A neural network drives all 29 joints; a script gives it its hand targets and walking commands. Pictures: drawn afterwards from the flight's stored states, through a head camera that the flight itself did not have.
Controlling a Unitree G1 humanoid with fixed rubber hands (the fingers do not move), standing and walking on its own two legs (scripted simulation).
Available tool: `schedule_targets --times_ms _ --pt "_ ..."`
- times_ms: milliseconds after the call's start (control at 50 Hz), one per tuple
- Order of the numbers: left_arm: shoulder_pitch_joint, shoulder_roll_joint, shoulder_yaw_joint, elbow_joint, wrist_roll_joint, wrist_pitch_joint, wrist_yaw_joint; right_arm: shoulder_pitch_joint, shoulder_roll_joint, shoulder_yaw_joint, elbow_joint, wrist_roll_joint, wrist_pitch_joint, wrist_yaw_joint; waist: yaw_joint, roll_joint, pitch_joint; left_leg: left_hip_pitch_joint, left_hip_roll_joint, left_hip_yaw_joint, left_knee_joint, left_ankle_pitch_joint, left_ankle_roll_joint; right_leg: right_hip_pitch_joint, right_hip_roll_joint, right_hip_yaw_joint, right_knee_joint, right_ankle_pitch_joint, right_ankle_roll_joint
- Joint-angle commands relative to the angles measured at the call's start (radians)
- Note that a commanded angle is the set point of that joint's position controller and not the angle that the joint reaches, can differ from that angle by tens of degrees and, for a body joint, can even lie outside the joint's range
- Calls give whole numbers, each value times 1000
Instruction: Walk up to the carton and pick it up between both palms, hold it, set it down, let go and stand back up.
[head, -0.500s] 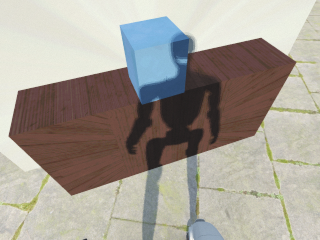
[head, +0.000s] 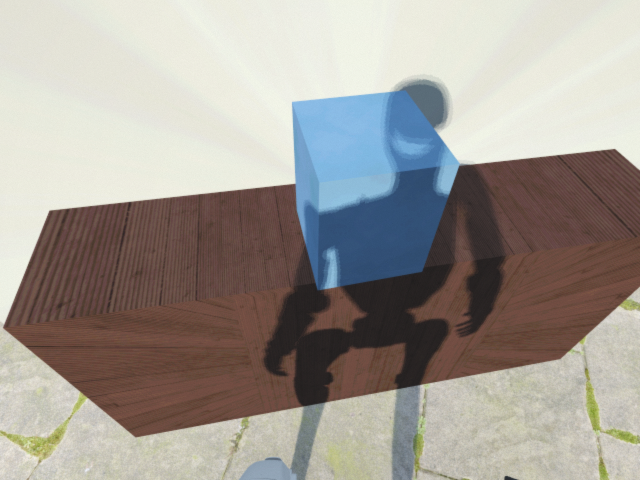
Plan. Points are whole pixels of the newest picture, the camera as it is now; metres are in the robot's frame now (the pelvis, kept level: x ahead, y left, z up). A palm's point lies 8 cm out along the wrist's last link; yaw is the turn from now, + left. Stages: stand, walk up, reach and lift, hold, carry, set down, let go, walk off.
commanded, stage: walk up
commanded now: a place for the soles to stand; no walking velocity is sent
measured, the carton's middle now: (360, 191) +0.57 -0.01 +0.02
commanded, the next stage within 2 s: none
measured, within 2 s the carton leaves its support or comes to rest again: neither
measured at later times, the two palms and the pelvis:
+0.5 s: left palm (196, 417) +0.22 +0.21 -0.12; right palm out of the picture +0.14 -0.25 -0.14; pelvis +0.09 -0.01 +0.00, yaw -4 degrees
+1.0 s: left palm (181, 450) +0.17 +0.22 -0.12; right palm out of the picture +0.12 -0.25 -0.12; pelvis +0.09 -0.01 +0.02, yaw -4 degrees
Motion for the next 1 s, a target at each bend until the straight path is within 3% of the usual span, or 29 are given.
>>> schedule_targets --times_ms 0,20,40,60,100,140,160,200,240,260,300,320,340,360,380,400,420,440,500,540,560,640,720,800,920,940,960,980 --pt "93 26 -23 -90 -4 -1 -8 250 -220 -74 -50 -9 -36 -46 -114 288 -96 448 300 -538 -316 -162 119 -430 51 8 450 -119 -49" --pt "76 113 13 -92 -14 29 2 259 -254 -90 -31 44 -14 -60 -138 226 -66 402 376 -697 -426 -322 214 -471 37 75 558 -214 -33" --pt "29 141 16 -99 -1 40 7 224 -230 -78 -42 62 -7 -66 -130 178 -20 380 373 -706 -459 -353 221 -510 7 127 611 -163 -26" --pt "-26 141 17 -106 -3 39 8 209 -207 -66 -50 65 -8 -70 -141 142 29 360 348 -602 -442 -268 215 -543 -3 151 635 -128 -24" --pt "-32 112 14 -100 -12 32 7 148 -187 -58 -67 43 -15 -76 -117 156 39 289 303 -420 -404 -114 214 -508 -30 164 585 -85 -24" --pt "-23 95 17 -97 -6 32 10 94 -142 -42 -62 33 -26 -70 -86 143 25 225 273 -322 -391 37 217 -418 -31 169 526 -53 -9" --pt "-23 84 15 -85 -5 37 15 59 -115 -34 -66 34 -34 -71 -69 122 6 204 268 -268 -355 197 219 -365 -37 178 485 -26 1" --pt "-27 43 4 -79 -15 40 19 2 -104 -25 -68 34 -41 -71 -42 137 -27 145 234 -138 -276 467 219 -254 -31 158 360 16 0" --pt "-57 22 -1 -75 -25 38 20 -33 -114 -25 -68 27 -33 -67 -35 167 -44 138 192 -50 -203 636 195 -183 -18 117 209 115 -4" --pt "-78 22 0 -74 -23 37 20 -27 -124 -27 -64 27 -25 -64 -45 170 -59 155 174 -39 -168 650 183 -163 -3 87 157 174 -6" --pt "-110 44 18 -84 -10 41 24 -39 -161 -32 -63 29 -3 -62 -43 140 -84 146 170 -36 -91 590 165 -91 31 34 57 304 -24" --pt "-99 51 20 -90 -11 33 26 -62 -162 -22 -61 34 8 -57 -21 112 -100 98 160 -29 -50 483 140 -15 32 38 -43 422 -41" --pt "-131 97 30 -110 -13 30 25 -57 -160 -18 -61 40 17 -53 -17 57 -93 58 136 -33 -30 356 107 11 11 89 -98 542 -61" --pt "-154 145 42 -132 -11 25 27 -14 -132 -10 -56 54 24 -48 -32 -42 -124 16 80 5 32 151 64 49 -97 223 -84 723 -95" --pt "-198 182 48 -148 -39 31 24 74 -81 9 -47 69 40 -53 -76 -153 -158 102 -27 55 161 -202 19 -66 -267 411 -175 692 -205" --pt "-239 208 56 -135 -80 41 24 82 -57 17 -20 67 63 -66 -68 -204 -148 173 -45 22 179 -416 -1 -184 -318 467 -244 506 -297" --pt "-303 199 50 -137 -87 44 26 50 -68 15 -11 57 71 -70 -75 -213 -107 176 -35 -3 162 -424 -2 -247 -303 482 -282 349 -291" --pt "-331 177 41 -143 -78 51 25 15 -87 10 -15 54 68 -67 -64 -203 -74 178 -40 7 103 -396 4 -275 -245 421 -295 314 -255" --pt "-392 164 22 -143 -49 61 23 52 -95 10 18 56 41 -58 -100 -202 -77 222 -11 -19 -80 -116 19 -271 -149 291 -222 313 -147" --pt "-367 136 14 -132 -57 62 10 6 -126 6 13 49 25 -58 -69 -141 -96 170 18 -67 -136 -127 30 -209 -114 271 -182 263 -118" --pt "-351 126 11 -120 -59 64 8 -16 -137 4 14 54 23 -54 -50 -107 -97 148 20 -74 -151 -145 36 -180 -97 261 -183 240 -112" --pt "-363 129 4 -91 -53 56 4 -31 -127 8 20 58 17 -46 -50 -44 -97 128 31 -81 -208 -121 43 -133 -87 250 -159 283 -101" --pt "-360 122 -5 -70 -52 50 3 -43 -140 5 33 59 16 -41 -39 9 -79 114 54 -103 -271 -159 53 -132 -65 228 -161 229 -86" --pt "-350 131 -9 -44 -54 43 4 -41 -140 5 52 60 18 -37 -44 16 -52 118 51 -98 -294 -213 51 -154 -61 233 -193 179 -78" --pt "-334 151 -11 -10 -56 36 7 -15 -131 8 86 57 18 -38 -65 -30 -52 182 25 -68 -258 -201 42 -207 -78 268 -264 127 -78" --pt "-425 209 10 -99 46 65 -19 246 -161 -29 101 17 3 -67 -148 -101 -73 271 127 -291 -356 -460 121 -317 -2 118 -51 -116 -46" --pt "-454 164 8 -122 57 80 -25 263 -235 -52 136 11 4 -90 -148 17 7 311 281 -502 -465 -619 196 -499 40 53 145 -108 0" --pt "-412 147 4 -125 69 92 -31 250 -269 -68 140 7 6 -116 -147 52 54 352 382 -599 -485 -624 245 -621 -41 121 256 -98 16"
